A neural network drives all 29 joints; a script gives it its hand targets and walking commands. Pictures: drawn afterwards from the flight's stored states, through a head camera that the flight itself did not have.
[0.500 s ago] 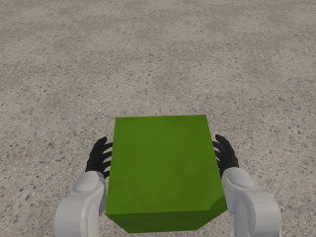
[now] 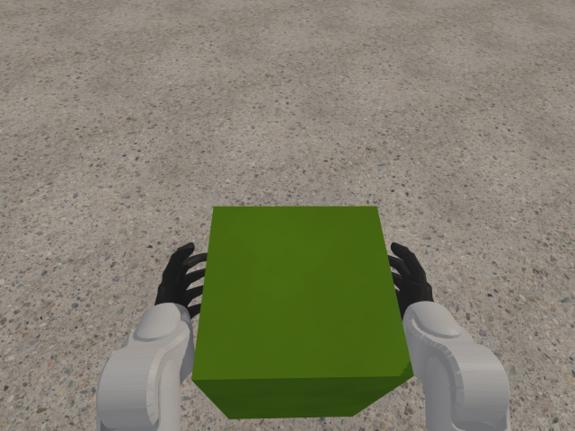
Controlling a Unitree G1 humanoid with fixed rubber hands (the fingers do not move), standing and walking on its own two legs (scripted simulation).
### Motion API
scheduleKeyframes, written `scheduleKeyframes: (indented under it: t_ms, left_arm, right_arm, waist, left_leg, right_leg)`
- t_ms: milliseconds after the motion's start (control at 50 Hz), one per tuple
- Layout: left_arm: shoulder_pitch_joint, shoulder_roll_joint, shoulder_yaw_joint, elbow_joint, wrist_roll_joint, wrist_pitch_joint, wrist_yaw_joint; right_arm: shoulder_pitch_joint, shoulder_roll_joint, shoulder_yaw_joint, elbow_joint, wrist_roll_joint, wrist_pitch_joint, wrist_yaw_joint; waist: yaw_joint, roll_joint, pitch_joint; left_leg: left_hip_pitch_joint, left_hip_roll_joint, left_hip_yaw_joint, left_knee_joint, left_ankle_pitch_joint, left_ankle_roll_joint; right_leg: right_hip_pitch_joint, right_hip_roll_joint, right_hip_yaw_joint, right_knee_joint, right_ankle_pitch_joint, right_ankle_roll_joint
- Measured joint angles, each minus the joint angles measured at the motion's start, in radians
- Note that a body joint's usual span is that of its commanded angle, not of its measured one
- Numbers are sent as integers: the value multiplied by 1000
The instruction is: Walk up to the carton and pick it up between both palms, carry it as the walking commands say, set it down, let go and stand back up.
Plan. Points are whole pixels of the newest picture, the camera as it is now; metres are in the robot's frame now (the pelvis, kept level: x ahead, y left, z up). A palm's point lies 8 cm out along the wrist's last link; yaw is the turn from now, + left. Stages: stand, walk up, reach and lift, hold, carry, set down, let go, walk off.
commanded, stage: carry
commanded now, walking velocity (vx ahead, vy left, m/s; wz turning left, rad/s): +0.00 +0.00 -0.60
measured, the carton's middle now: (293, 326) +0.26 +0.00 +0.03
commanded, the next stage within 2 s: none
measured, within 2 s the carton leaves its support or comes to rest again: neither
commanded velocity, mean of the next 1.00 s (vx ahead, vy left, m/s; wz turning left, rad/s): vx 0.00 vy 0.00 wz -0.48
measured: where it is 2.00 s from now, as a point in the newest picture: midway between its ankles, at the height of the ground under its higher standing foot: outside the picture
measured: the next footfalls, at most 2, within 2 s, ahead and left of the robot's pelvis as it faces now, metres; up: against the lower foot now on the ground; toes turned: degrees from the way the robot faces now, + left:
right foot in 0.02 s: +0.05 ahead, -0.12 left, +0.00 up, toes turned -9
left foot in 0.52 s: +0.14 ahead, +0.04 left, +0.00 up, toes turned -11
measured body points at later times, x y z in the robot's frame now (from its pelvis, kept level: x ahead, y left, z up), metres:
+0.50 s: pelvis +0.05 -0.06 +0.00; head +0.04 -0.04 +0.45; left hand +0.34 +0.02 +0.09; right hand +0.26 -0.26 +0.09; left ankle +0.09 +0.05 -0.72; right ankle +0.01 -0.11 -0.73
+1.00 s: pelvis +0.04 -0.11 +0.00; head +0.05 -0.13 +0.45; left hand +0.32 -0.14 +0.07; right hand +0.17 -0.37 +0.07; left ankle +0.09 +0.02 -0.67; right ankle -0.01 -0.17 -0.73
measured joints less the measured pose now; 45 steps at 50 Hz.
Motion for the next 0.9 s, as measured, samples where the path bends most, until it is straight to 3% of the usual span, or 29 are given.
scheduleKeyframes:
  t_ms: [40,60,100,180,360,500,540,620,700,800,840,860,900]
  left_arm:
    - [6,-1,-4,6,-5,-10,0]
    - [9,-1,-9,23,-6,-20,0]
    - [23,-1,-11,53,-9,-32,0]
    - [50,-3,-1,54,-15,-53,-4]
    - [31,-2,7,44,-15,-58,-11]
    - [10,-1,4,85,-8,-25,-13]
    - [3,0,12,89,-6,-18,-13]
    - [-1,0,23,96,-8,-15,-10]
    - [-10,0,8,77,-11,-27,-9]
    - [-4,0,3,23,-13,-40,-8]
    - [2,0,4,14,-16,-41,-9]
    - [3,0,1,17,-18,-43,-9]
    - [9,-1,-8,50,-18,-52,-10]
  right_arm:
    - [3,-1,-3,-4,0,1,-2]
    - [4,-1,-10,0,0,2,-2]
    - [13,0,-13,21,0,5,-4]
    - [22,0,0,34,6,-10,-9]
    - [13,0,5,26,5,-25,-16]
    - [21,0,-7,48,0,-4,-16]
    - [14,0,-3,64,0,-8,-15]
    - [9,0,-1,89,4,-17,-14]
    - [21,1,-8,47,6,-30,-14]
    - [18,1,0,-4,8,-37,-16]
    - [24,1,5,-15,5,-33,-18]
    - [26,1,3,-20,4,-31,-19]
    - [30,0,-8,-7,5,-22,-19]
  waist:
    - [-1,20,-3]
    - [0,37,2]
    - [0,40,11]
    - [10,37,38]
    - [39,2,-10]
    - [34,-19,-62]
    - [29,-39,-66]
    - [29,-33,-41]
    - [17,-18,1]
    - [6,13,28]
    - [7,24,24]
    - [7,36,22]
    - [4,57,24]
  left_leg:
    - [-29,38,-7,83,-42,-23]
    - [-56,35,-55,147,-121,-25]
    - [-121,-35,-167,303,-270,-24]
    - [-195,-129,-242,444,-229,-8]
    - [-205,-211,-248,312,-155,30]
    - [-86,-249,-238,47,-111,54]
    - [-56,-249,-217,-33,62,85]
    - [-36,-207,-151,-23,25,100]
    - [-8,-161,-109,-50,29,84]
    - [-17,-89,-62,-6,4,49]
    - [-32,-58,-51,47,-25,27]
    - [-48,-39,-55,89,-46,16]
    - [-103,-55,-136,226,-194,3]
  right_leg:
    - [47,25,-19,-105,107,-25]
    - [33,38,-20,-76,108,-47]
    - [22,46,-5,-53,77,-81]
    - [65,76,34,-128,102,-104]
    - [131,131,128,-199,123,-127]
    - [137,164,194,-149,78,-120]
    - [110,170,213,-89,54,-106]
    - [-34,107,112,268,-98,-16]
    - [-70,34,66,296,-86,20]
    - [-12,7,24,100,-78,22]
    - [48,12,3,-39,-10,14]
    - [68,22,-6,-92,93,-2]
    - [54,42,-10,-58,91,-51]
